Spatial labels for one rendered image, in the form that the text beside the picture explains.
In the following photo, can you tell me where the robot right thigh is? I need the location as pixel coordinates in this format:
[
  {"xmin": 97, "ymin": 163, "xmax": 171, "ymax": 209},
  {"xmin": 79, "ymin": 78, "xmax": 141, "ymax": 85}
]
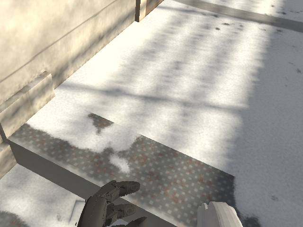
[{"xmin": 197, "ymin": 201, "xmax": 243, "ymax": 227}]

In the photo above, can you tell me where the left robot hand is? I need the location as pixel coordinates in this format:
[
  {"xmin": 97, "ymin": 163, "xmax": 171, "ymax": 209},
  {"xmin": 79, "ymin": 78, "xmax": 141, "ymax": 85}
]
[{"xmin": 75, "ymin": 180, "xmax": 148, "ymax": 227}]

